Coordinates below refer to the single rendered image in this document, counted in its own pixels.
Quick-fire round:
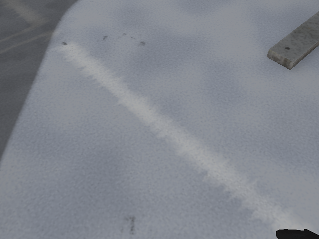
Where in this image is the robot right hand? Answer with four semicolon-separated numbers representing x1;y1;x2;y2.
276;229;319;239

